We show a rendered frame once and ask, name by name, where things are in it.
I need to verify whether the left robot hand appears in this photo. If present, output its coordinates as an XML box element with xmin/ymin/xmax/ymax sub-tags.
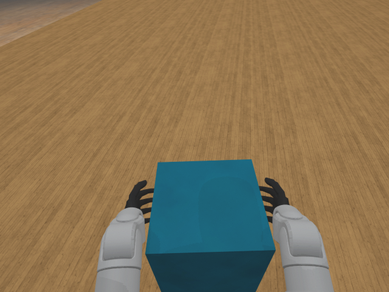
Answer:
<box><xmin>125</xmin><ymin>180</ymin><xmax>154</xmax><ymax>224</ymax></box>

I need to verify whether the carton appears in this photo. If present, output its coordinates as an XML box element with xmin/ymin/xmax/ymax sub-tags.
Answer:
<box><xmin>145</xmin><ymin>159</ymin><xmax>276</xmax><ymax>292</ymax></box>

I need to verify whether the right robot forearm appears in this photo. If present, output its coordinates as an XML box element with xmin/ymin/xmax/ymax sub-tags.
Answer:
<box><xmin>272</xmin><ymin>204</ymin><xmax>334</xmax><ymax>292</ymax></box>

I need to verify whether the right robot hand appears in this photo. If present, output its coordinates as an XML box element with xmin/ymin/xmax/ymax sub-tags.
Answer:
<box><xmin>259</xmin><ymin>178</ymin><xmax>290</xmax><ymax>223</ymax></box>

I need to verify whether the left robot forearm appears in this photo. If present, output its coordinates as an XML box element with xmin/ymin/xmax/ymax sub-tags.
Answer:
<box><xmin>95</xmin><ymin>207</ymin><xmax>146</xmax><ymax>292</ymax></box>

